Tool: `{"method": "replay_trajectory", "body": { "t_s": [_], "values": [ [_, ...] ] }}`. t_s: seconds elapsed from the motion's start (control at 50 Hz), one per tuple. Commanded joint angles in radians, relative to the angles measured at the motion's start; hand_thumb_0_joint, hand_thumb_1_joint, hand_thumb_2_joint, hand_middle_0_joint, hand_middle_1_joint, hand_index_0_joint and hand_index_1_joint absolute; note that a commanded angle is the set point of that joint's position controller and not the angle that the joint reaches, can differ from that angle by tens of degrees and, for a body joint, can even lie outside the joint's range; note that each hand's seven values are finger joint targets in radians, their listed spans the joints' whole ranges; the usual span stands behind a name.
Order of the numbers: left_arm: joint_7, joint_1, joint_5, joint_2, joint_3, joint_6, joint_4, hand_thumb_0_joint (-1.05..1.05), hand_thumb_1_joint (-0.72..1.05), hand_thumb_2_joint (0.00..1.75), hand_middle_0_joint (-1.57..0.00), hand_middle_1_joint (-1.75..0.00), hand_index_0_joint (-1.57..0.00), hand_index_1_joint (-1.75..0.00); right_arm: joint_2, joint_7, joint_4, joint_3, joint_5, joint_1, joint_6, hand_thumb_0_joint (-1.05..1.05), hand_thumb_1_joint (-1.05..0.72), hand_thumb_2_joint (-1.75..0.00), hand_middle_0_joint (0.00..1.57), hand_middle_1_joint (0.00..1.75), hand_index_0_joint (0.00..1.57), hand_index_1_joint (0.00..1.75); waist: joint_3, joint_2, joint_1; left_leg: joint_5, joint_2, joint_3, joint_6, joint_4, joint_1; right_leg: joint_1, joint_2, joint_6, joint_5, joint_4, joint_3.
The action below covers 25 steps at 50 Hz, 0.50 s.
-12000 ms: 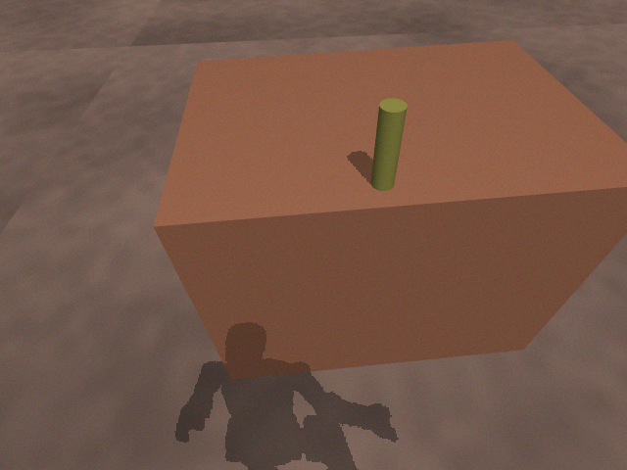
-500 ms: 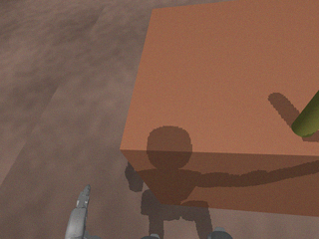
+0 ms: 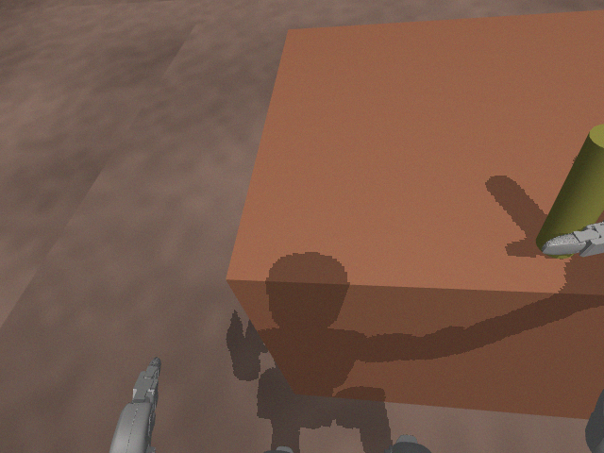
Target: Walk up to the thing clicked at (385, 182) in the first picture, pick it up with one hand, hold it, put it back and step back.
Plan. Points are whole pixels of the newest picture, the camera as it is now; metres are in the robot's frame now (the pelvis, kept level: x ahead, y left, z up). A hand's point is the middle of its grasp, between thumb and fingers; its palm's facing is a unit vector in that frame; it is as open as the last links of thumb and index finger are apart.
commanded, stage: rest palm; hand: right
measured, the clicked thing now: (581, 199) +0.40 -0.27 +0.11
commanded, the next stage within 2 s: close in 0.12 s
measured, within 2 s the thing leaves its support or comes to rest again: leaves its support in 1.24 s
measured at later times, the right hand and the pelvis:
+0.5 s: hand (572, 198) +0.42 -0.28 +0.09, palm faces +0.30 +0.95 +0.03, open 15.1 cm; pelvis -0.01 +0.01 +0.00, yaw +0 degrees
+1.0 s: hand (570, 202) +0.42 -0.28 +0.08, palm faces +0.29 +0.96 +0.04, open 7.8 cm; pelvis +0.01 +0.01 +0.00, yaw +0 degrees
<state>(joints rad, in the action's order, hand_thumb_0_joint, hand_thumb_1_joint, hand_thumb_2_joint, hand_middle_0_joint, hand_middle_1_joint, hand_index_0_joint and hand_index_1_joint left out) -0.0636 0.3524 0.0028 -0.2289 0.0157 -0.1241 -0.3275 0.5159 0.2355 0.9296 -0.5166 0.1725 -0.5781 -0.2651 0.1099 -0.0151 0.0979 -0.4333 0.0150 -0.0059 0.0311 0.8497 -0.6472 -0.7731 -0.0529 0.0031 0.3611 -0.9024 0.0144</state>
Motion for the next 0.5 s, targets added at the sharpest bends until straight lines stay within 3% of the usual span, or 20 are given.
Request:
{"method": "replay_trajectory", "body": {
  "t_s": [0.0,0.02,0.06,0.08,0.12,0.14,0.18,0.22,0.24,0.28,0.32,0.34,0.36,0.42,0.48],
  "values": [
    [-0.013,-0.028,-0.005,-0.177,0.101,-0.047,0.188,0.0,-0.58,0.07,-0.06,-0.05,-0.05,-0.07,0.27,-0.031,-0.263,-0.015,0.006,-0.405,-0.066,0.0,0.48,-0.11,0.02,0.06,0.03,0.06,0.385,0.158,-0.012,0.25,0.022,0.031,-0.043,-0.104,0.027,0.387,0.014,-0.008,-0.235,0.12,0.005],
    [-0.015,-0.038,-0.006,-0.207,0.131,-0.047,0.225,0.0,-0.58,0.07,-0.06,-0.05,-0.05,-0.07,0.257,-0.042,-0.254,-0.008,0.002,-0.404,-0.065,0.0,0.48,-0.09,0.03,0.06,0.04,0.06,0.373,0.13,0.001,0.225,0.025,0.034,-0.043,-0.112,0.018,0.386,0.013,-0.01,-0.198,0.129,0.006],
    [-0.004,0.049,-0.004,-0.166,0.098,-0.034,0.141,0.0,-0.58,0.07,-0.06,-0.05,-0.05,-0.06,0.232,-0.055,-0.204,0.006,-0.007,-0.34,-0.057,0.0,0.48,-0.09,0.04,0.06,0.04,0.06,0.298,0.119,-0.008,0.203,0.028,0.041,-0.044,-0.12,0.012,0.362,0.013,-0.006,-0.173,0.151,0.009],
    [0.003,0.016,-0.007,-0.136,0.069,-0.033,0.161,0.0,-0.58,0.07,-0.06,-0.05,-0.05,-0.06,0.204,-0.056,-0.218,0.021,-0.006,-0.358,-0.059,0.0,0.49,-0.08,0.05,0.06,0.05,0.06,0.29,0.126,-0.01,0.201,0.027,0.039,-0.044,-0.118,0.002,0.359,0.013,-0.006,-0.175,0.15,0.008],
    [-0.001,-0.017,-0.012,-0.15,0.088,-0.036,0.21,0.0,-0.58,0.07,-0.06,-0.05,-0.05,-0.06,0.268,-0.07,-0.295,-0.006,-0.01,-0.423,-0.066,0.0,0.5,-0.06,0.06,0.05,0.06,0.05,0.339,0.139,-0.013,0.213,0.02,0.027,-0.042,-0.122,0.032,0.372,0.018,-0.011,-0.175,0.144,0.0],
    [-0.002,0.007,-0.012,-0.153,0.092,-0.033,0.2,0.0,-0.58,0.07,-0.06,-0.05,-0.05,-0.06,0.281,-0.074,-0.288,-0.02,-0.008,-0.395,-0.064,0.0,0.5,-0.07,0.05,0.05,0.06,0.05,0.33,0.13,-0.023,0.218,0.02,0.028,-0.041,-0.124,0.044,0.375,0.02,-0.011,-0.176,0.146,-0.004],
    [0.006,0.014,-0.013,-0.131,0.073,-0.028,0.189,0.0,-0.58,0.07,-0.06,-0.05,-0.05,-0.06,0.224,-0.075,-0.251,0.007,-0.005,-0.344,-0.053,0.0,0.52,-0.06,0.08,0.06,0.09,0.06,0.293,0.128,-0.023,0.211,0.016,0.022,-0.041,-0.128,0.046,0.349,0.023,-0.012,-0.162,0.151,-0.008],
    [0.007,-0.018,-0.018,-0.136,0.077,-0.031,0.227,0.0,-0.55,0.05,-0.05,-0.05,-0.06,-0.05,0.2,-0.077,-0.284,0.023,0.0,-0.371,-0.05,0.0,0.47,-0.06,0.19,0.16,0.2,0.16,0.321,0.124,-0.019,0.197,0.013,0.014,-0.038,-0.138,0.056,0.369,0.022,-0.012,-0.149,0.153,-0.009],
    [0.004,-0.02,-0.017,-0.147,0.082,-0.033,0.249,0.0,-0.55,0.05,-0.05,-0.05,-0.06,-0.05,0.222,-0.081,-0.27,0.005,-0.001,-0.368,-0.047,0.0,0.46,-0.09,0.27,0.2,0.28,0.2,0.343,0.102,-0.013,0.224,0.018,0.022,-0.038,-0.134,0.069,0.376,0.021,-0.013,-0.171,0.151,-0.007],
    [0.005,0.01,-0.016,-0.143,0.08,-0.025,0.19,0.0,-0.55,0.05,-0.05,-0.05,-0.06,-0.05,0.247,-0.077,-0.247,0.005,-0.007,-0.379,-0.049,0.0,0.44,-0.13,0.43,0.27,0.43,0.27,0.29,0.126,-0.004,0.223,0.015,0.022,-0.039,-0.126,0.031,0.355,0.02,-0.013,-0.167,0.146,-0.007],
    [0.001,-0.04,-0.016,-0.146,0.081,-0.032,0.232,0.0,-0.55,0.05,-0.05,-0.05,-0.05,-0.04,0.242,-0.071,-0.221,0.011,-0.01,-0.407,-0.056,0.0,0.48,-0.14,0.53,0.32,0.54,0.32,0.273,0.083,0.014,0.189,0.011,0.015,-0.033,-0.131,0.016,0.327,0.019,-0.021,-0.126,0.139,-0.003],
    [-0.001,-0.004,-0.011,-0.163,0.104,-0.03,0.189,0.0,-0.55,0.05,-0.05,-0.05,-0.05,-0.04,0.268,-0.07,-0.213,-0.005,-0.014,-0.417,-0.06,0.0,0.48,-0.14,0.56,0.33,0.56,0.34,0.29,0.082,0.014,0.183,0.009,0.012,-0.034,-0.13,0.021,0.324,0.018,-0.022,-0.118,0.136,0.0],
    [0.001,-0.052,-0.015,-0.149,0.076,-0.034,0.242,0.0,-0.54,0.05,-0.05,-0.05,-0.05,-0.04,0.285,-0.068,-0.241,-0.017,-0.009,-0.417,-0.066,0.0,0.48,-0.14,0.6,0.36,0.6,0.36,0.303,0.098,-0.002,0.176,0.001,-0.004,-0.031,-0.139,0.04,0.319,0.021,-0.022,-0.114,0.131,-0.004],
    [0.007,0.008,-0.014,-0.138,0.074,-0.032,0.225,0.0,-0.54,0.05,-0.05,-0.05,-0.05,-0.04,0.211,-0.052,-0.17,0.019,-0.001,-0.377,-0.065,0.0,0.47,-0.14,0.71,0.4,0.71,0.41,0.289,0.079,0.016,0.176,0.004,-0.006,-0.029,-0.131,0.026,0.31,0.023,-0.021,-0.119,0.124,-0.003],
    [0.002,0.035,-0.014,-0.178,0.111,-0.03,0.232,0.0,-0.54,0.04,-0.05,-0.05,-0.05,-0.04,0.262,-0.049,-0.256,0.002,-0.002,-0.413,-0.068,0.0,0.4,-0.2,0.79,0.47,0.78,0.47,0.392,0.134,0.004,0.228,0.007,0.001,-0.033,-0.116,0.039,0.396,0.023,-0.015,-0.18,0.121,-0.004]
  ]
}}
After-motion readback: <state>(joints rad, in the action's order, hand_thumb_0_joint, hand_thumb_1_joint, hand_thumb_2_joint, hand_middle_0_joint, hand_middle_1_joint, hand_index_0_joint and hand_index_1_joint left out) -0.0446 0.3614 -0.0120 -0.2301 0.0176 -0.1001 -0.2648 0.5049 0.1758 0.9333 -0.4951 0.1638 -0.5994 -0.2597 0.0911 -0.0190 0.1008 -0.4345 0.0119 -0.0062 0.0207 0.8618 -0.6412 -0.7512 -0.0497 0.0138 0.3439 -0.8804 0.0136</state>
